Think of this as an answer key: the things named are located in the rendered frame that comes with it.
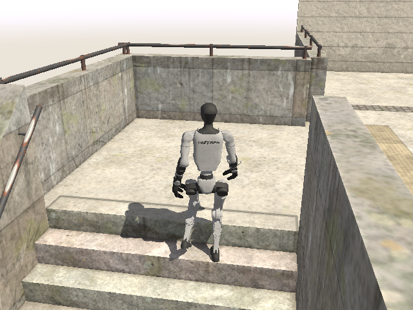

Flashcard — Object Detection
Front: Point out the robot left upper arm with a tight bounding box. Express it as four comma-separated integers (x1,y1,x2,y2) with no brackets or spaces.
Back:
180,130,195,167

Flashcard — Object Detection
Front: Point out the left robot thigh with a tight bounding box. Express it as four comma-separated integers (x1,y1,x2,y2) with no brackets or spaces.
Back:
185,179,200,210

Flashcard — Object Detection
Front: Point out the right robot forearm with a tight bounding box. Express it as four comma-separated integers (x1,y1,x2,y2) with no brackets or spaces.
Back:
229,154,237,173

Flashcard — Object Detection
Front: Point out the robot left hand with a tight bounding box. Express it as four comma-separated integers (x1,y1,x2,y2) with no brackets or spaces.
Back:
172,183,185,198

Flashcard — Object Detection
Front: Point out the left robot forearm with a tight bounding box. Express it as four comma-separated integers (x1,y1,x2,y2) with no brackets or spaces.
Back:
173,158,186,186

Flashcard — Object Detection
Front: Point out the right robot shin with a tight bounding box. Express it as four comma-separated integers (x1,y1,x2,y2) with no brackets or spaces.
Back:
212,209,223,254

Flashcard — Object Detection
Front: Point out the robot right upper arm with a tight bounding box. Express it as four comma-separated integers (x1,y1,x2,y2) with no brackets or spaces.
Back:
221,130,237,164

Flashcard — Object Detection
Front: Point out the robot right hand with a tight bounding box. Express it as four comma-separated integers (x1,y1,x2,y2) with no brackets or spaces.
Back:
223,169,238,180

